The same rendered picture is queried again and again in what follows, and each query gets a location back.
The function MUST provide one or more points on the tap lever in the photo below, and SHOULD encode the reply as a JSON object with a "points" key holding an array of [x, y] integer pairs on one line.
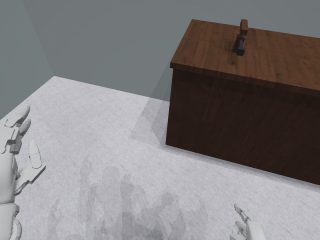
{"points": [[241, 49]]}

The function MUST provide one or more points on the counter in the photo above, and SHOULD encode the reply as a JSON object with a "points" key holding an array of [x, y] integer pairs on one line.
{"points": [[260, 110]]}

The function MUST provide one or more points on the robot right hand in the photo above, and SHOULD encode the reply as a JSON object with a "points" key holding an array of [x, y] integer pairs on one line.
{"points": [[253, 229]]}

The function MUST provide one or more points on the robot left forearm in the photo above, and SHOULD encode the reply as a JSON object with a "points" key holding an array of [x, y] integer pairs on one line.
{"points": [[10, 227]]}

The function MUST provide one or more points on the robot left hand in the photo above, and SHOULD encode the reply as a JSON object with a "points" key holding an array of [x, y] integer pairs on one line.
{"points": [[12, 130]]}

